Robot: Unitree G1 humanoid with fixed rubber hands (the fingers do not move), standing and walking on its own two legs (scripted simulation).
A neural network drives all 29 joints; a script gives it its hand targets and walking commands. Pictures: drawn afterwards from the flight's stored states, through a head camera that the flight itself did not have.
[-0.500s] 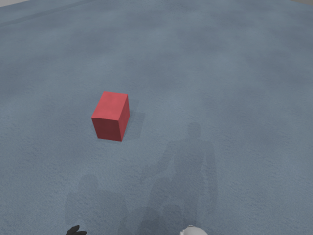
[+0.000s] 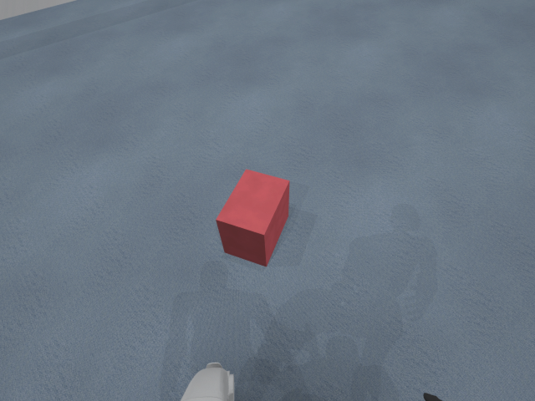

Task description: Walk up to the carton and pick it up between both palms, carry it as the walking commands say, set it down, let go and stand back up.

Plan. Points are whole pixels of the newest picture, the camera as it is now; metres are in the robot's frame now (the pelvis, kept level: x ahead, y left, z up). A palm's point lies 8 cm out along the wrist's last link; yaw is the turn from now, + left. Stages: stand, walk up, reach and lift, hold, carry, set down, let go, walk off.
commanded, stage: walk up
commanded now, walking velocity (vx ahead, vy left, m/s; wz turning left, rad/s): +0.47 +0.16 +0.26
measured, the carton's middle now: (256, 217) +0.88 +0.11 -0.65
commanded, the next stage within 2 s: none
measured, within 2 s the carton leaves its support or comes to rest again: neither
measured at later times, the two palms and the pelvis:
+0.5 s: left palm (123, 279) +0.35 +0.31 -0.12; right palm (381, 372) +0.20 -0.16 -0.12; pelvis +0.23 +0.07 +0.01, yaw +4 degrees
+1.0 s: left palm (131, 274) +0.37 +0.31 -0.14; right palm (350, 225) +0.50 -0.16 -0.15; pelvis +0.40 +0.07 -0.01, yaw +5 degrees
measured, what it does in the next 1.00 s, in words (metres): walks ahead: left foot, then right foot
